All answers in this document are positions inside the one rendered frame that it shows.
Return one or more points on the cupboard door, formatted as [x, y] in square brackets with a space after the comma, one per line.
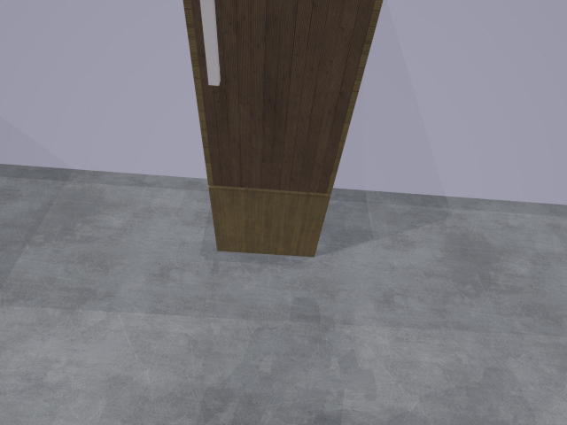
[287, 70]

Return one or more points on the handle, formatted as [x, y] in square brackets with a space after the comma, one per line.
[211, 42]

